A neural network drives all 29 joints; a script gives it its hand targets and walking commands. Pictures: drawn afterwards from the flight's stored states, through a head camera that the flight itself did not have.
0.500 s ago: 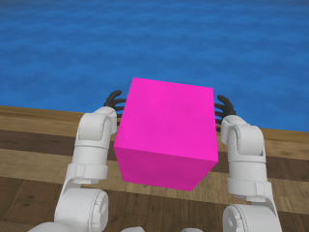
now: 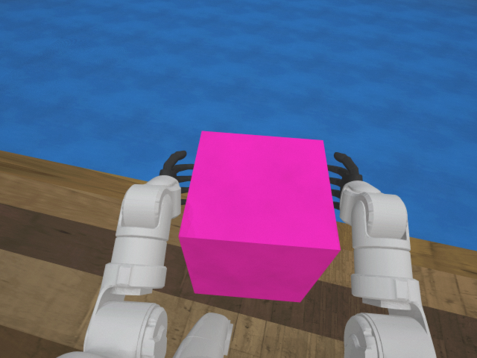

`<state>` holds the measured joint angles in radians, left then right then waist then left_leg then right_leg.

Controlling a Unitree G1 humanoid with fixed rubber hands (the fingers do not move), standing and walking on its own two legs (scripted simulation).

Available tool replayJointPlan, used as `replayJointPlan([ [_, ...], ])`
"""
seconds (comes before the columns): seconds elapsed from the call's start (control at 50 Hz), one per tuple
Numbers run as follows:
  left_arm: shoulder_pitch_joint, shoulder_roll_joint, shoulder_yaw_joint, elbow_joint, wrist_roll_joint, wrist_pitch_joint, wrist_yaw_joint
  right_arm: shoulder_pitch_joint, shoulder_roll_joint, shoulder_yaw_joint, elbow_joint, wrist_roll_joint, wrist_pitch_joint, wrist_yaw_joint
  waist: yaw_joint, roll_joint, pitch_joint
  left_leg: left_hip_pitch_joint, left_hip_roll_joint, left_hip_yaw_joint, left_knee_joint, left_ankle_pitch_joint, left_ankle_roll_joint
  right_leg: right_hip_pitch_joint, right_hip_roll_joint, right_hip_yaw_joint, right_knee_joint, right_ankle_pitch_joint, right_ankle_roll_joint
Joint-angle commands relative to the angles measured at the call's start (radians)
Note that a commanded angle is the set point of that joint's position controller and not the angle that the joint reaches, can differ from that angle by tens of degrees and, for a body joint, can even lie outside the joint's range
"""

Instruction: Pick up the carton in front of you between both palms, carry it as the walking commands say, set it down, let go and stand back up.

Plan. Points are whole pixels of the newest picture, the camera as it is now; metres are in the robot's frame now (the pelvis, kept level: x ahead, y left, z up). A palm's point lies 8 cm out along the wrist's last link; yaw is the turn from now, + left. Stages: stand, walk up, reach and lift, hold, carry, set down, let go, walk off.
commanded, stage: carry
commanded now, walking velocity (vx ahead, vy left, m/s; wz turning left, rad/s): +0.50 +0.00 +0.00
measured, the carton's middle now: (254, 222) +0.33 +0.04 +0.02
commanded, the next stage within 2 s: none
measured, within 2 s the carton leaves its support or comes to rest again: neither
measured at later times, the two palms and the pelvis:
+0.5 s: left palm (229, 124) +0.74 +0.16 -0.10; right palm (328, 137) +0.71 -0.14 -0.09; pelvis +0.38 +0.04 -0.17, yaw +0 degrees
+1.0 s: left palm (237, 94) +1.14 +0.19 -0.26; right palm (304, 104) +1.13 -0.11 -0.27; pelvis +0.79 +0.04 -0.38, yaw -1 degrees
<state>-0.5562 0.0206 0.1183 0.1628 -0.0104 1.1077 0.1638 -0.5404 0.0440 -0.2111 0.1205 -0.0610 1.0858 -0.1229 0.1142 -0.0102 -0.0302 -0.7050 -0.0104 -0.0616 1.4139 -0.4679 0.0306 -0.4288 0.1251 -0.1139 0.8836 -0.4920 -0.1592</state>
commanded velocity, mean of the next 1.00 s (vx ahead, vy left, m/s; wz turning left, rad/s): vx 0.50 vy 0.00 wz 0.00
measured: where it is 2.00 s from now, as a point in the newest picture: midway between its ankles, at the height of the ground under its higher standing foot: (265, 187)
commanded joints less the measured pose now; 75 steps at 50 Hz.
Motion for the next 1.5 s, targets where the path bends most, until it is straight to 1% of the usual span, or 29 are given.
replayJointPlan([
  [0.0,-0.839,-1.170,-0.676,-0.187,-0.505,-0.049,-0.290,-0.600,0.936,0.570,-0.072,0.301,-0.019,0.192,-0.045,0.002,-0.345,-0.105,0.049,0.031,-0.095,0.261,-0.007,0.270,-0.390,0.600,-0.196,0.711,-0.129],
  [0.08,-0.759,-1.192,-0.649,-0.161,-0.498,-0.077,-0.294,-0.571,0.990,0.614,-0.073,0.304,-0.041,0.198,0.001,0.040,-0.331,0.026,-0.019,0.143,-0.644,0.801,0.005,0.230,-0.139,0.289,0.027,0.431,-0.016],
  [0.14,-0.678,-1.162,-0.635,-0.153,-0.460,-0.088,-0.295,-0.598,0.988,0.662,-0.130,0.323,-0.041,0.192,0.024,-0.138,-0.293,0.309,-0.054,0.207,-0.882,0.862,0.011,0.153,-0.117,0.196,0.063,0.432,-0.007],
  [0.18,-0.625,-1.140,-0.626,-0.121,-0.444,-0.086,-0.291,-0.577,0.951,0.671,-0.134,0.330,-0.031,0.191,-0.182,-0.120,-0.424,0.644,-0.065,0.244,-0.783,0.878,0.058,0.064,-0.173,0.097,0.384,0.726,0.056],
  [0.2,-0.631,-1.120,-0.622,-0.132,-0.434,-0.081,-0.288,-0.545,0.938,0.672,-0.125,0.335,-0.028,0.193,-0.314,0.035,-0.430,0.793,-0.041,0.225,-0.878,0.805,0.103,-0.027,-0.155,0.043,0.680,0.778,0.117],
  [0.22,-0.641,-1.104,-0.600,-0.122,-0.400,-0.078,-0.281,-0.529,0.927,0.670,-0.099,0.346,-0.019,0.203,-0.334,0.145,-0.316,0.810,0.086,0.053,-0.963,0.844,0.146,-0.191,-0.037,0.025,0.989,0.069,0.143],
  [0.24,-0.615,-1.064,-0.549,-0.091,-0.354,-0.057,-0.271,-0.541,0.922,0.676,-0.047,0.360,-0.012,0.209,-0.197,0.225,-0.382,1.064,0.249,-0.218,-0.699,1.190,0.208,-0.441,-0.034,0.174,0.991,-0.197,0.155],
  [0.3,-0.565,-0.985,-0.461,-0.070,-0.262,-0.042,-0.247,-0.666,1.014,0.736,-0.065,0.475,-0.017,0.235,-0.207,0.060,-0.454,0.943,0.315,-0.549,-0.734,0.575,0.316,-0.587,-0.126,0.263,0.701,-0.039,0.128],
  [0.34,-0.600,-0.991,-0.441,-0.079,-0.224,-0.058,-0.245,-0.760,1.118,0.766,-0.075,0.552,-0.035,0.253,-0.192,-0.038,-0.362,0.696,0.284,-0.536,-0.779,0.601,0.303,-0.469,-0.139,0.241,0.408,0.023,0.150],
  [0.5,-0.619,-1.033,-0.549,-0.197,-0.236,-0.106,-0.224,-0.659,1.140,0.750,-0.060,0.538,-0.081,0.259,-0.248,0.073,-0.324,0.411,-0.006,-0.061,-0.513,0.438,0.144,-0.033,-0.044,-0.002,-0.274,0.834,0.128],
  [0.56,-0.613,-0.996,-0.593,-0.240,-0.257,-0.086,-0.216,-0.556,1.083,0.736,-0.047,0.505,-0.075,0.251,-0.062,0.178,-0.441,0.327,0.043,0.086,-0.173,0.679,0.063,0.346,-0.033,-0.052,-0.221,0.924,0.071],
  [0.58,-0.576,-0.980,-0.597,-0.242,-0.267,-0.079,-0.220,-0.559,1.061,0.730,-0.059,0.485,-0.071,0.247,0.072,0.058,-0.438,0.258,0.051,0.123,0.118,0.817,0.024,0.482,-0.060,-0.048,-0.300,0.851,0.028],
  [0.6,-0.542,-0.955,-0.587,-0.209,-0.275,-0.069,-0.229,-0.574,1.032,0.705,-0.051,0.455,-0.061,0.240,0.152,-0.161,-0.343,0.088,-0.053,0.171,0.478,0.257,-0.023,0.533,-0.151,0.078,-0.436,0.856,-0.035],
  [0.62,-0.536,-0.940,-0.589,-0.162,-0.293,-0.053,-0.234,-0.542,0.991,0.670,-0.024,0.416,-0.042,0.230,0.038,-0.211,-0.349,-0.198,-0.125,0.102,0.545,-0.240,-0.023,0.752,-0.288,0.316,-0.184,1.325,-0.056],
  [0.7,-0.749,-1.086,-0.678,-0.185,-0.477,-0.053,-0.276,-0.492,0.871,0.517,-0.005,0.278,-0.022,0.193,-0.024,0.050,-0.439,-0.350,0.033,-0.107,0.133,-0.077,0.013,0.612,-0.452,0.778,-0.165,0.645,-0.215],
  [0.84,-0.782,-1.212,-0.648,-0.116,-0.524,-0.090,-0.306,-0.601,0.960,0.581,-0.070,0.279,-0.066,0.193,0.007,0.031,-0.348,0.046,-0.008,0.110,-0.638,0.835,0.016,0.212,-0.159,0.310,0.015,0.377,-0.035],
  [0.9,-0.687,-1.173,-0.621,-0.110,-0.470,-0.095,-0.301,-0.633,0.974,0.648,-0.136,0.315,-0.057,0.185,0.031,-0.145,-0.298,0.315,-0.044,0.184,-0.877,0.837,0.015,0.137,-0.126,0.220,0.040,0.398,-0.015],
  [0.96,-0.604,-1.139,-0.598,-0.076,-0.431,-0.084,-0.292,-0.568,0.923,0.655,-0.118,0.327,-0.036,0.188,-0.246,-0.025,-0.431,0.731,-0.058,0.243,-0.871,0.812,0.079,0.031,-0.182,0.077,0.529,0.827,0.086],
  [0.98,-0.626,-1.114,-0.587,-0.077,-0.405,-0.080,-0.286,-0.545,0.933,0.669,-0.099,0.343,-0.026,0.199,-0.328,0.114,-0.346,0.782,0.033,0.125,-0.989,0.803,0.138,-0.110,-0.080,0.040,0.924,0.372,0.123],
  [1.0,-0.610,-1.096,-0.542,-0.055,-0.368,-0.063,-0.280,-0.555,0.919,0.664,-0.047,0.352,-0.018,0.206,-0.232,0.231,-0.372,1.068,0.218,-0.138,-0.703,1.175,0.203,-0.457,-0.024,0.121,1.022,-0.228,0.155],
  [1.06,-0.570,-1.006,-0.449,-0.035,-0.264,-0.043,-0.256,-0.683,1.015,0.727,-0.049,0.470,-0.023,0.237,-0.208,0.049,-0.439,0.933,0.331,-0.542,-0.750,0.517,0.329,-0.616,-0.136,0.257,0.712,-0.025,0.131],
  [1.14,-0.662,-1.026,-0.437,-0.095,-0.220,-0.081,-0.253,-0.832,1.161,0.764,-0.070,0.574,-0.056,0.266,-0.167,0.051,-0.363,0.541,0.305,-0.425,-0.755,0.672,0.307,-0.346,-0.153,0.182,0.423,0.259,0.147],
  [1.26,-0.657,-1.045,-0.545,-0.191,-0.250,-0.098,-0.229,-0.682,1.138,0.736,-0.048,0.541,-0.077,0.260,-0.242,0.095,-0.293,0.374,0.024,-0.061,-0.565,0.304,0.157,-0.025,-0.068,0.016,-0.283,0.846,0.123],
  [1.3,-0.639,-1.021,-0.567,-0.217,-0.258,-0.083,-0.220,-0.629,1.107,0.719,-0.048,0.528,-0.075,0.254,-0.146,0.195,-0.394,0.311,0.059,0.043,-0.362,0.378,0.113,0.259,-0.056,-0.041,-0.192,1.040,0.090],
  [1.34,-0.582,-0.994,-0.582,-0.203,-0.275,-0.072,-0.224,-0.569,1.074,0.716,-0.040,0.492,-0.063,0.247,0.053,0.011,-0.442,0.281,0.057,0.136,0.050,0.758,0.033,0.505,-0.054,-0.063,-0.338,0.867,0.062],
  [1.36,-0.569,-0.977,-0.576,-0.189,-0.285,-0.060,-0.237,-0.590,1.049,0.692,-0.046,0.461,-0.062,0.239,0.100,-0.141,-0.338,0.105,-0.045,0.147,0.430,0.173,0.007,0.546,-0.169,0.072,-0.450,0.858,-0.011],
  [1.38,-0.568,-0.975,-0.579,-0.134,-0.312,-0.041,-0.244,-0.565,1.005,0.652,-0.004,0.413,-0.045,0.226,0.011,-0.155,-0.351,-0.165,-0.099,0.088,0.527,-0.259,0.005,0.730,-0.293,0.248,-0.157,1.277,0.004],
  [1.42,-0.654,-1.023,-0.624,-0.124,-0.393,-0.050,-0.263,-0.537,0.903,0.566,-0.031,0.339,-0.020,0.203,-0.015,-0.081,-0.497,-0.280,-0.014,-0.072,0.330,-0.164,0.015,0.653,-0.507,0.849,-0.345,0.362,-0.249],
  [1.48,-0.817,-1.150,-0.662,-0.146,-0.490,-0.053,-0.288,-0.599,0.926,0.540,-0.016,0.293,-0.027,0.200,-0.042,0.085,-0.278,-0.207,0.053,-0.025,-0.117,0.036,-0.009,0.336,-0.385,0.655,-0.268,0.702,-0.165],
])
